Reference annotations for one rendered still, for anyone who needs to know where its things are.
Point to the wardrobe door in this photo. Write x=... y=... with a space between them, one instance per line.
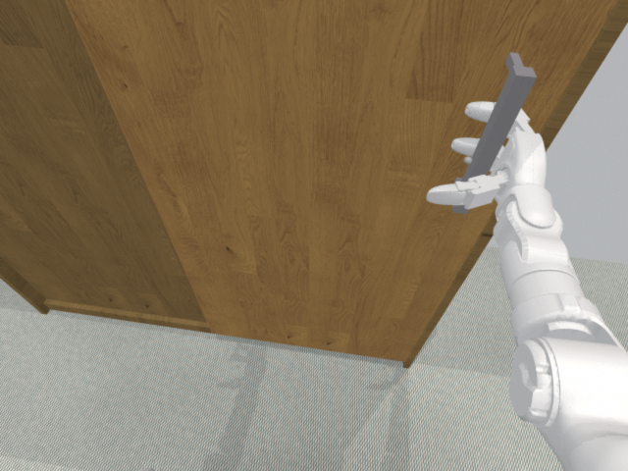
x=289 y=146
x=77 y=220

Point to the handle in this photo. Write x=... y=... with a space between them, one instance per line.
x=509 y=103

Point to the right robot hand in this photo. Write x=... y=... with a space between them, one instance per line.
x=522 y=161

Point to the robot right forearm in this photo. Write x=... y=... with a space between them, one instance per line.
x=544 y=291

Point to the robot right upper arm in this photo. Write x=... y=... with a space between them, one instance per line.
x=576 y=394

